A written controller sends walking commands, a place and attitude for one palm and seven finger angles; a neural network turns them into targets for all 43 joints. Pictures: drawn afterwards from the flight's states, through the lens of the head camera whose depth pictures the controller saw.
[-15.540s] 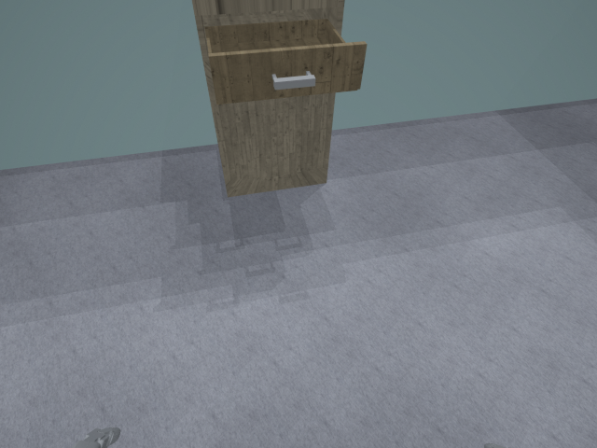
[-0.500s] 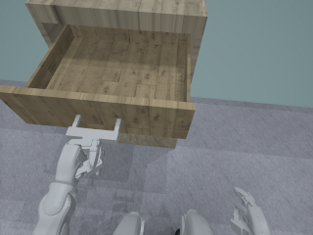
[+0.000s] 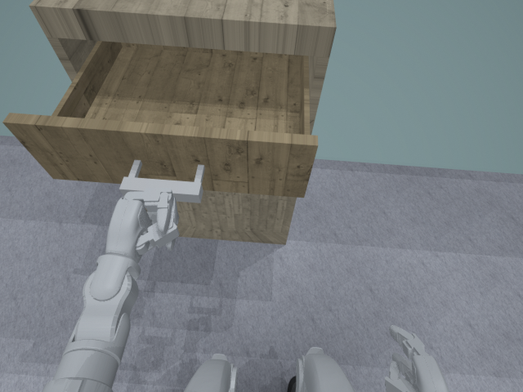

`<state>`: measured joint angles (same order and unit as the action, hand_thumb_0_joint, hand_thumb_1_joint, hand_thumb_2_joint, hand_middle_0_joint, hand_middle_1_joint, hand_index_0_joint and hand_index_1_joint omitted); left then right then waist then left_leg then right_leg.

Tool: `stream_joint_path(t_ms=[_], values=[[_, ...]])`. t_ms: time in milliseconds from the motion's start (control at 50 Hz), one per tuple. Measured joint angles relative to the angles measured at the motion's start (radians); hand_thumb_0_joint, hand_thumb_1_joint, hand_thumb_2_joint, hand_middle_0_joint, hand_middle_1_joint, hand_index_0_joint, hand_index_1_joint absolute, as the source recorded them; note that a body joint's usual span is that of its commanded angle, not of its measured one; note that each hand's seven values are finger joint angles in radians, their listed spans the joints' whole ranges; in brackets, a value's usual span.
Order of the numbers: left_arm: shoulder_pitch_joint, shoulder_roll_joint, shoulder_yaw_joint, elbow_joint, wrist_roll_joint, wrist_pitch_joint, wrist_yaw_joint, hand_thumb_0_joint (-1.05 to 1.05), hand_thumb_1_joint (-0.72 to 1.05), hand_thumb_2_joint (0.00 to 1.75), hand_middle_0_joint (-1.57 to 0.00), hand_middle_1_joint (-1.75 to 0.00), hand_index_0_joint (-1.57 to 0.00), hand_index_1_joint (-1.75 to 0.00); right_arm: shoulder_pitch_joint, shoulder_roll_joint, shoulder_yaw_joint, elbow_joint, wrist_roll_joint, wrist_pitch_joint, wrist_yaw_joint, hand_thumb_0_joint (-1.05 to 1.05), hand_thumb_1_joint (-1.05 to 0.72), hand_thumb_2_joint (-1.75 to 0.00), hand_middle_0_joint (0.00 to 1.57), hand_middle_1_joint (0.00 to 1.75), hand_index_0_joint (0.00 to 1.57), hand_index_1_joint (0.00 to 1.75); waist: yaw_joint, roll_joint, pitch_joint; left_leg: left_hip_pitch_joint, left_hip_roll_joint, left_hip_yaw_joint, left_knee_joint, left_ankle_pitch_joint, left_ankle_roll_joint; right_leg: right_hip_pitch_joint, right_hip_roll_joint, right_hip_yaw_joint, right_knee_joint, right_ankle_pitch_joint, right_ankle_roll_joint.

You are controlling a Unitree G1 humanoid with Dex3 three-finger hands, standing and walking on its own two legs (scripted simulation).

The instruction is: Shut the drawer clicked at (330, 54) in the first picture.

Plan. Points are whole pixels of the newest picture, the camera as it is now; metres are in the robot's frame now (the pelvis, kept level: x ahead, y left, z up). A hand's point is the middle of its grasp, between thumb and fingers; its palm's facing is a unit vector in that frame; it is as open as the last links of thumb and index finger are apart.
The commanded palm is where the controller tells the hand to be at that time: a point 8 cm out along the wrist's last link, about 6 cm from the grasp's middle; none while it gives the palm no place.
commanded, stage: push the drawer shut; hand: left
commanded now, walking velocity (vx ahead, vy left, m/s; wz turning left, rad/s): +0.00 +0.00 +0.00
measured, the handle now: (165, 179) +0.42 +0.17 +0.05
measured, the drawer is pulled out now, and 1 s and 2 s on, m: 0.21 0.08 0.00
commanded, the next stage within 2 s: pull the fist back off the drawer in 2.00 s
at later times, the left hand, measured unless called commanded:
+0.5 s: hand (181, 184) +0.42 +0.14 +0.04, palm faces -0.07 -1.00 -0.05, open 2.7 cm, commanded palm +0.41 +0.19 +0.05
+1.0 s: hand (189, 158) +0.47 +0.14 +0.04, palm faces -0.06 -1.00 -0.04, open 2.9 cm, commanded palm +0.47 +0.19 +0.05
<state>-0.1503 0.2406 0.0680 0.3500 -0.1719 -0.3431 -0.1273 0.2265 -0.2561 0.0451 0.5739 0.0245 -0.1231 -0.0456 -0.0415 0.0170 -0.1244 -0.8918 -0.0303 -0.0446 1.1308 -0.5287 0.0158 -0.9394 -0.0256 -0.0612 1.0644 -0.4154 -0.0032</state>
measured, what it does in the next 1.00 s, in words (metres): stands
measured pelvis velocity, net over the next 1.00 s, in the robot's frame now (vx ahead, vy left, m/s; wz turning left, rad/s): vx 0.00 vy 0.00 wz -0.02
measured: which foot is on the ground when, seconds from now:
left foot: down 0.00-1.00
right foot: down 0.00-1.00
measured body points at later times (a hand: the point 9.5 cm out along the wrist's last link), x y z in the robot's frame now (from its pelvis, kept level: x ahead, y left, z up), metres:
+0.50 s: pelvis +0.00 +0.00 +0.00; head +0.11 +0.00 +0.44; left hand +0.42 +0.20 +0.05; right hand +0.11 -0.26 -0.11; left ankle +0.01 +0.11 -0.66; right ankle +0.05 -0.12 -0.66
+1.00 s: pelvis +0.00 +0.00 +0.00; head +0.12 +0.01 +0.43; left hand +0.47 +0.19 +0.05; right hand +0.06 -0.26 -0.12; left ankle +0.01 +0.11 -0.66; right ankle +0.05 -0.12 -0.66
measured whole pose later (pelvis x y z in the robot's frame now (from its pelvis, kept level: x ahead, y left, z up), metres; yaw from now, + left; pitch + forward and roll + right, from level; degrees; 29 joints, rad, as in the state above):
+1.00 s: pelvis +0.00 +0.00 +0.00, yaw -1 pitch +21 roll -2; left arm -0.73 0.34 0.26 1.01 -0.11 -0.46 -0.16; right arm 0.30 -0.26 0.04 0.64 -0.01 -0.02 -0.01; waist -0.12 0.02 -0.11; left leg -0.99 -0.02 -0.03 1.13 -0.52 0.01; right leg -1.04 -0.01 -0.05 1.06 -0.39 -0.01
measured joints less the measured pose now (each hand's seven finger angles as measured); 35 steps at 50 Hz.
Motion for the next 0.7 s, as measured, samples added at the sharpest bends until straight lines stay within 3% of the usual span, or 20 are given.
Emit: stream_joint_path(t_ms=[240,700], values=[[-0.124,0.005,0.036,0.14,0.004,-0.029,-0.004,-0.04,0.77,0.94,-1.4,-1.6,-1.4,-1.6,0.013,0.0,-0.007,0.027,-0.002,0.024,0.005,0.01,-0.9,-0.89,0.21,0.3,0.21,0.3,-0.01,0.0,0.001,-0.009,0.004,0.004,-0.011,0.001,-0.001,-0.013,0.004,0.004,-0.008,0.002,-0.001],[-0.393,0.045,0.142,0.457,0.029,-0.082,-0.03,-0.03,0.77,0.92,-1.4,-1.6,-1.4,-1.6,0.062,0.001,-0.013,0.052,-0.016,0.079,0.024,0.01,-0.9,-0.89,0.21,0.3,0.21,0.3,-0.05,0.002,0.001,-0.037,0.014,0.02,-0.025,0.007,-0.001,-0.049,0.015,0.019,-0.02,0.014,-0.002]])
